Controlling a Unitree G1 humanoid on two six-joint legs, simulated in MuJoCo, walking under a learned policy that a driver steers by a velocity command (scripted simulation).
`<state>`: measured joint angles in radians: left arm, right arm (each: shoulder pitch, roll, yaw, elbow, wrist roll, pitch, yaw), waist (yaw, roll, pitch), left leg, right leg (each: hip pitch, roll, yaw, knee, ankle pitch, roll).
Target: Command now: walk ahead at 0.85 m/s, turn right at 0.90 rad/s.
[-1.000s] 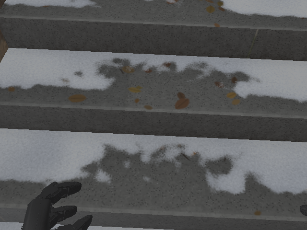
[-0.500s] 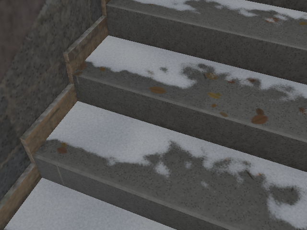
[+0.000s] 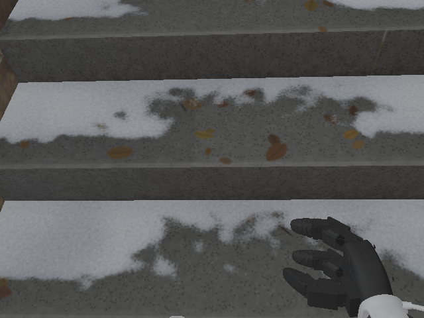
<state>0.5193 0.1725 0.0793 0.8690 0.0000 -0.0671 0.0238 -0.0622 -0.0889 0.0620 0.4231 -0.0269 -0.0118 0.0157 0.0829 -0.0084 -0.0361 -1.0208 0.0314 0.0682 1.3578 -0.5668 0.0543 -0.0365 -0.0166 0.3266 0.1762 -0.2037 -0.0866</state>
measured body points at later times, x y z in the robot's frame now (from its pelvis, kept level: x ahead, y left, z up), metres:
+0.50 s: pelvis +0.31 -0.04 +0.12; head +0.38 -0.05 +0.56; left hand +0.66 -0.02 +0.08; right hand +0.11 -0.19 +0.00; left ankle +0.13 +0.14 -0.60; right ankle +0.43 -0.21 -0.40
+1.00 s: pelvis +0.76 -0.17 +0.32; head +0.76 -0.19 +0.77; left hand +0.78 +0.07 +0.19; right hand +0.98 -0.39 +0.27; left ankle +0.85 -0.16 -0.31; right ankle +0.52 -0.24 -0.34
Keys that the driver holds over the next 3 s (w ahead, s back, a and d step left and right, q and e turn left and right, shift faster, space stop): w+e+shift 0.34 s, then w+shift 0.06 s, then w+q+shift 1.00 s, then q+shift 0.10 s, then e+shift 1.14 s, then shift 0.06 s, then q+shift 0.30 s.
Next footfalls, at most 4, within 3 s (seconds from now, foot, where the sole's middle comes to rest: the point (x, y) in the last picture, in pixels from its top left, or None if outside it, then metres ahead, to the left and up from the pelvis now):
0.02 left None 0.17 0.14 -0.64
0.54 right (345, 269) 0.50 -0.23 -0.49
0.98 left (314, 111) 0.89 -0.17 -0.33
1.34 right None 1.26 -0.33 -0.18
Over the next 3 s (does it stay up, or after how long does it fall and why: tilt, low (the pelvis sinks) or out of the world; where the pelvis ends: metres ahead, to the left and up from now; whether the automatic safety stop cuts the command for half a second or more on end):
stays up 1.59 -0.11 0.75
